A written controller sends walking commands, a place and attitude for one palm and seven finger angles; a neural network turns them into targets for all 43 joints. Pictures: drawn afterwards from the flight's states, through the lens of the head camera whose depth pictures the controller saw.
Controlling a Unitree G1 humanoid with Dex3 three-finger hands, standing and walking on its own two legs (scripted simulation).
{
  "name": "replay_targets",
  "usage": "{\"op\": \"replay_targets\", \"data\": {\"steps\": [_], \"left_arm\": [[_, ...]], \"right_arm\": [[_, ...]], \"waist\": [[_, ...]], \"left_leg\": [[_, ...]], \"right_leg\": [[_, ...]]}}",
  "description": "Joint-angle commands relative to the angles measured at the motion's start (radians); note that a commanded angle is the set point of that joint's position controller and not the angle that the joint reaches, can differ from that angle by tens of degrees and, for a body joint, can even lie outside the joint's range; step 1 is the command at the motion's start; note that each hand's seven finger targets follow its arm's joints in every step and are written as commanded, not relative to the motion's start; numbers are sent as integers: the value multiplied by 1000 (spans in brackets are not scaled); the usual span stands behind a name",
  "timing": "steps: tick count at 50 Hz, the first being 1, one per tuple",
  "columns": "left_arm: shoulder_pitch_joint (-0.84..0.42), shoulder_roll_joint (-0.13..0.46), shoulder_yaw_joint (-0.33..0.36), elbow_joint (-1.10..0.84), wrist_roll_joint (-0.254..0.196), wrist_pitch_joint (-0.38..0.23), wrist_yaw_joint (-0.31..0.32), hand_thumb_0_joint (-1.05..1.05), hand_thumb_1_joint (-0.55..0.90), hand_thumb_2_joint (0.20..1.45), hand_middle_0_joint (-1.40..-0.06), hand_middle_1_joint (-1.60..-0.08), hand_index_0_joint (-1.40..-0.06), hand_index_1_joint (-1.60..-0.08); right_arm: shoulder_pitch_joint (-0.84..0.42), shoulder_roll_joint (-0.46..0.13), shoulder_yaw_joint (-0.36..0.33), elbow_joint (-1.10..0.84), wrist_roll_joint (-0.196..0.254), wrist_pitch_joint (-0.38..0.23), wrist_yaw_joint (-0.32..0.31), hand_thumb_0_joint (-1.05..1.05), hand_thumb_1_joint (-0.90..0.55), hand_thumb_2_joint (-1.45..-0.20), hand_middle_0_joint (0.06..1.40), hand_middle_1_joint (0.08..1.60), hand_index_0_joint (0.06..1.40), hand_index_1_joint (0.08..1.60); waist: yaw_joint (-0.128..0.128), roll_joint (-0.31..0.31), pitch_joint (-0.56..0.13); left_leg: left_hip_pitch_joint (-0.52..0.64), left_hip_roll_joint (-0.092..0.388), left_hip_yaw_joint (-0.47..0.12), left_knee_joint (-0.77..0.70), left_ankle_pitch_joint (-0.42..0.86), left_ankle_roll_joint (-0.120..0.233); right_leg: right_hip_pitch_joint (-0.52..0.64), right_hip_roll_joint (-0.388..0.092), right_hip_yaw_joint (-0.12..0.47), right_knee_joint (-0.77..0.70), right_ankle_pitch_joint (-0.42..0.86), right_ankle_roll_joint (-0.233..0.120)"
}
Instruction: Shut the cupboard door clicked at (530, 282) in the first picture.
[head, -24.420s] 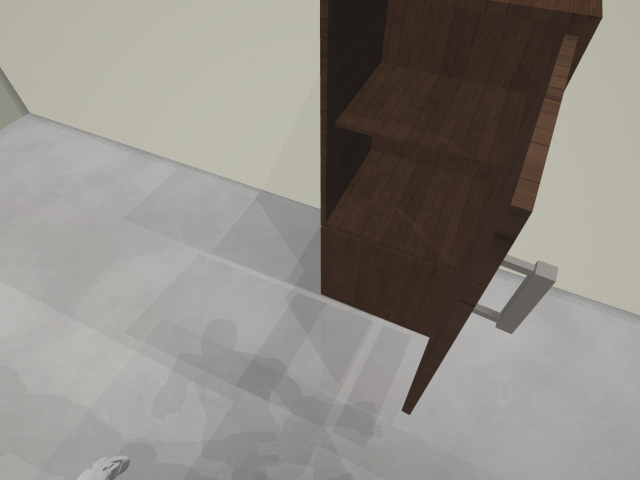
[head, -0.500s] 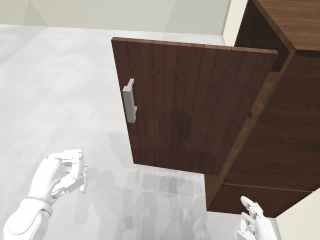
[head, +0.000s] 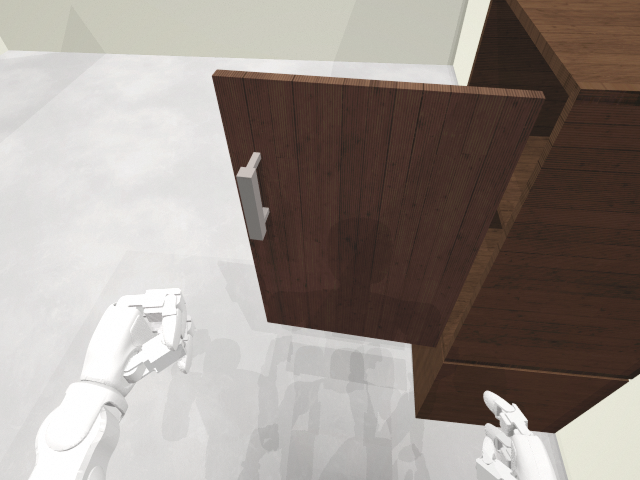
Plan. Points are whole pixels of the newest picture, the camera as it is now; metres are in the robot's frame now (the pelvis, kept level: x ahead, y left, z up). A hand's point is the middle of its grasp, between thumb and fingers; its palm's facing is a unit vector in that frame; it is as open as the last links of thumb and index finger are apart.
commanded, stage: bring the fist close to the handle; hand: left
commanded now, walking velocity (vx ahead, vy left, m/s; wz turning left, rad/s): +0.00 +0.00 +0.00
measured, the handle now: (256, 197) +0.48 +0.13 +0.09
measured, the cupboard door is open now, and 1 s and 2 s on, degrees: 86 86 78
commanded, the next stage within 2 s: push the door shut along its arc in 1.24 s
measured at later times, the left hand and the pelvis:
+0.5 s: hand (226, 284) +0.32 +0.14 +0.09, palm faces -0.12 -0.99 -0.04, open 3.1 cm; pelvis +0.01 -0.01 +0.00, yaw -2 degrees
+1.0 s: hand (265, 241) +0.39 +0.10 +0.10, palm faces -0.12 -0.99 -0.02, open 3.1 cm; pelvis +0.01 +0.00 +0.00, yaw -3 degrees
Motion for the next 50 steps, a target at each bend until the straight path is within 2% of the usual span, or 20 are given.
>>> {"op": "replay_targets", "data": {"steps": [1,9,10,11,13,14,23,24,26,28,30,33,34,36,39,42,44,47,49,50], "left_arm": [[-296,159,90,-146,-8,-57,21,0,900,900,-1300,-1500,-1300,-1500],[-377,168,113,-32,-9,-45,34,0,900,900,-1300,-1500,-1300,-1500],[-381,127,77,-33,-9,-47,33,0,900,900,-1300,-1500,-1300,-1500],[-386,137,87,-32,-7,-50,36,0,900,900,-1300,-1500,-1300,-1500],[-436,110,47,-21,-1,-52,41,0,900,900,-1300,-1500,-1300,-1500],[-452,134,65,-1,5,-51,51,0,900,900,-1300,-1500,-1300,-1500],[-630,130,58,52,24,-76,86,0,900,900,-1300,-1500,-1300,-1500],[-623,154,79,72,28,-76,92,0,900,900,-1300,-1500,-1300,-1500],[-647,119,53,122,25,-72,90,0,900,900,-1300,-1500,-1300,-1500],[-688,92,22,133,32,-75,92,0,900,900,-1300,-1500,-1300,-1500],[-707,86,17,169,36,-70,100,0,900,900,-1300,-1500,-1300,-1500],[-763,65,-3,176,47,-74,118,0,900,900,-1300,-1500,-1300,-1500],[-762,86,15,192,52,-74,129,0,900,900,-1300,-1500,-1300,-1500],[-818,40,-26,208,61,-76,146,0,900,900,-1300,-1500,-1300,-1500],[-886,101,27,282,79,-80,182,0,900,900,-1300,-1500,-1300,-1500],[-994,38,-26,292,91,-101,199,0,900,900,-1300,-1500,-1300,-1500],[-906,85,34,335,93,-103,208,0,900,900,-1300,-1500,-1300,-1500],[-871,49,13,325,93,-113,198,0,900,900,-1300,-1500,-1300,-1500],[-825,75,33,344,95,-109,196,0,900,900,-1300,-1500,-1300,-1500],[-852,37,-5,336,96,-108,192,0,900,900,-1300,-1500,-1300,-1500]], "right_arm": [[-74,-124,-52,-146,1,-49,-12,0,-900,-900,200,300,200,300],[-85,-120,-53,-146,2,-22,-1,0,-900,-900,200,300,200,300],[-82,-114,-51,-151,2,-21,3,0,-900,-900,200,300,200,300],[-79,-117,-55,-151,3,-20,5,0,-900,-900,200,300,200,300],[-78,-117,-54,-147,6,-19,7,0,-900,-900,200,300,200,300],[-73,-122,-55,-140,2,-15,5,0,-900,-900,200,300,200,300],[-67,-118,-60,-121,1,22,11,0,-900,-900,200,300,200,300],[-63,-123,-62,-116,-1,27,11,0,-900,-900,200,300,200,300],[-56,-121,-63,-112,2,36,13,0,-900,-900,200,300,200,300],[-53,-121,-64,-111,4,44,15,0,-900,-900,200,300,200,300],[-45,-123,-67,-107,1,52,17,0,-900,-900,200,300,200,300],[-40,-121,-68,-106,1,65,23,0,-900,-900,200,300,200,300],[-37,-125,-70,-104,-2,70,24,0,-900,-900,200,300,200,300],[-36,-119,-68,-103,-1,80,29,0,-900,-900,200,300,200,300],[-23,-129,-70,-84,-7,101,27,0,-900,-900,200,300,200,300],[-16,-118,-71,-80,-8,112,32,0,-900,-900,200,300,200,300],[-6,-124,-77,-84,-13,119,37,0,-900,-900,200,300,200,300],[-4,-115,-79,-96,-10,132,46,0,-900,-900,200,300,200,300],[3,-122,-79,-100,-12,143,48,0,-900,-900,200,300,200,300],[-1,-117,-78,-104,-6,146,50,0,-900,-900,200,300,200,300]], "waist": [[-30,-40,-135],[-9,-54,-174],[-12,-52,-187],[-10,-45,-192],[-24,-32,-159],[-26,-73,-148],[-35,-31,-220],[-30,-37,-224],[-40,-59,-213],[-43,-33,-226],[-47,-66,-228],[-45,-36,-248],[-41,-70,-244],[-54,-47,-241],[-51,-86,-229],[-65,-45,-282],[-34,-56,-313],[-29,-42,-325],[-24,-78,-299],[-42,-71,-268]], "left_leg": [[115,19,-39,-135,131,1],[113,16,-15,-123,224,-2],[119,13,-10,-126,231,-1],[124,14,-9,-125,243,-4],[125,14,-10,-125,221,-4],[115,17,-16,-124,211,-1],[154,14,-1,-121,256,-3],[155,17,-4,-118,265,-3],[155,18,-2,-120,265,-4],[173,19,-5,-123,265,-6],[174,20,-6,-119,281,-4],[193,22,-14,-121,300,-10],[189,26,-15,-118,311,-9],[194,27,-14,-121,295,-11],[172,29,-19,-121,266,-11],[215,30,-19,-117,308,-14],[212,30,-15,-110,341,-14],[218,31,-4,-113,395,-18],[191,32,-3,-115,386,-16],[187,33,1,-122,362,-14]], "right_leg": [[-24,-6,40,-134,160,2],[41,-19,61,-131,289,3],[44,-19,58,-128,305,5],[44,-18,55,-123,322,4],[13,-17,53,-129,301,5],[11,-18,56,-133,284,6],[32,-18,63,-116,351,5],[38,-19,65,-116,356,3],[25,-15,62,-119,366,6],[11,-12,54,-113,350,1],[16,-13,56,-115,376,3],[4,-10,46,-102,372,-3],[14,-10,45,-101,382,-3],[-14,-8,41,-101,360,-1],[-18,-7,45,-104,324,-3],[-26,-4,44,-89,353,-7],[11,-2,45,-85,388,-9],[27,-1,44,-78,445,-8],[42,1,44,-83,451,-7],[15,3,42,-90,432,-3]]}}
